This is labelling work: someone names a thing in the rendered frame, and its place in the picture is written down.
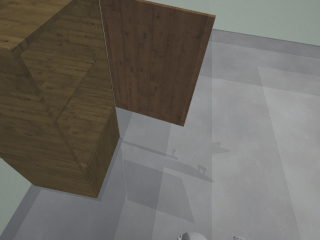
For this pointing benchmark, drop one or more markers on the cupboard door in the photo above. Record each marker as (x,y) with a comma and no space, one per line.
(155,53)

